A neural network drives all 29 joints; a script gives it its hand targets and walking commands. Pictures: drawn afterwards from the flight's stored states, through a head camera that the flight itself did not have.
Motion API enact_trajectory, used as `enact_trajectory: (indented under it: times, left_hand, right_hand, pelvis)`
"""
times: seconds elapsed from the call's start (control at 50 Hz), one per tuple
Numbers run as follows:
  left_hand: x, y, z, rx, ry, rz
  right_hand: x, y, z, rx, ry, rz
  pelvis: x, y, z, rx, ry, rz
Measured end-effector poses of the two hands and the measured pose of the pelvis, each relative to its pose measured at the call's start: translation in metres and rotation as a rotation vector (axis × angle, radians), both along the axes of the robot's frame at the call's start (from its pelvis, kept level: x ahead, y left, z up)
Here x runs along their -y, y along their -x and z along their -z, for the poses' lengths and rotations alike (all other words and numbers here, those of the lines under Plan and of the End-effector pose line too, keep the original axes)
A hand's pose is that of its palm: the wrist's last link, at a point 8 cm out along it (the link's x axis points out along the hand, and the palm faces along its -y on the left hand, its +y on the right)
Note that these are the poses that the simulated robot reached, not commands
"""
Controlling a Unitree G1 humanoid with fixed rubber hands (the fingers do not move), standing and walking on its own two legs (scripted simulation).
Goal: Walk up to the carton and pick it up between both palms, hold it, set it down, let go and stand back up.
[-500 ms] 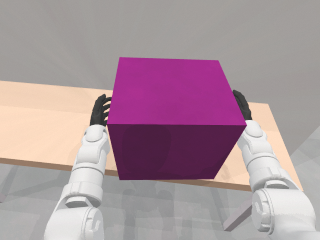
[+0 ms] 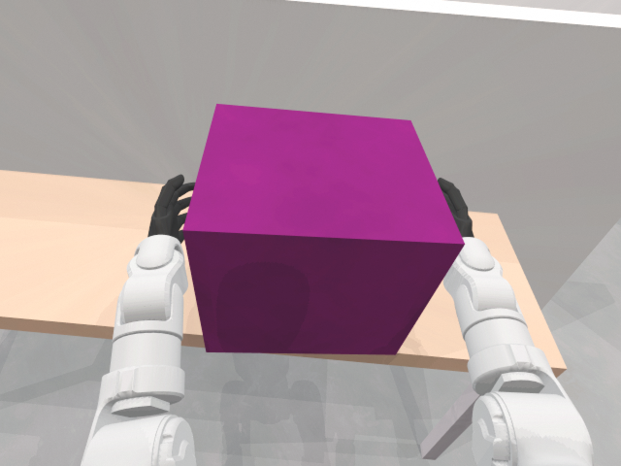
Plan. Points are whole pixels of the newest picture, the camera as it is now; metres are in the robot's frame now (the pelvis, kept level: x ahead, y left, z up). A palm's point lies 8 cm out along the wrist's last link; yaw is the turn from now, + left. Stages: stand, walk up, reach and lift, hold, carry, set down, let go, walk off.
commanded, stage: reach and lift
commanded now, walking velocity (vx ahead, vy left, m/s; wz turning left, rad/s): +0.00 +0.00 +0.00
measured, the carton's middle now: (309, 234) +0.42 +0.00 +0.09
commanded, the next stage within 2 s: hold in 1.60 s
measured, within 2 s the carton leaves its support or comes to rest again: neither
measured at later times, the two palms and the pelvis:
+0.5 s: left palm (165, 222) +0.36 +0.18 +0.16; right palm (467, 234) +0.36 -0.20 +0.16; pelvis +0.00 +0.01 +0.00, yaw -1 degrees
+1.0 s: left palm (152, 207) +0.36 +0.19 +0.19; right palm (467, 221) +0.35 -0.19 +0.18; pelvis +0.00 +0.01 +0.00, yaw -1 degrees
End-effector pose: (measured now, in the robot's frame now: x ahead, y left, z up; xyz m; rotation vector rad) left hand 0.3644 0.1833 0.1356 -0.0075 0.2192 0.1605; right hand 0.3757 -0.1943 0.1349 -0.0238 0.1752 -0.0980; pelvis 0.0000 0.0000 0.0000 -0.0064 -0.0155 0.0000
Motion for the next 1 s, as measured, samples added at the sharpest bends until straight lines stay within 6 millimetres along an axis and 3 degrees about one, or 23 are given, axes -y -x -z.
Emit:
enact_trajectory:
  times: [0.36, 0.52, 1.0]
  left_hand:
    - [0.004, -0.004, -0.026, 0.027, -0.020, 0.052]
    - [0.003, 0.001, -0.026, 0.021, -0.014, 0.053]
    - [-0.006, 0.003, -0.051, 0.045, -0.007, 0.060]
  right_hand:
    - [0.004, 0.016, -0.018, 0.030, -0.024, 0.056]
    - [0.003, 0.020, -0.025, 0.031, -0.028, 0.058]
    - [-0.006, 0.023, -0.048, 0.062, -0.044, 0.069]
  pelvis:
    - [-0.012, 0.002, 0.001, 0.029, 0.005, 0.012]
    - [-0.011, 0.001, 0.001, 0.050, 0.005, 0.016]
    - [-0.007, 0.004, 0.001, 0.073, 0.003, 0.010]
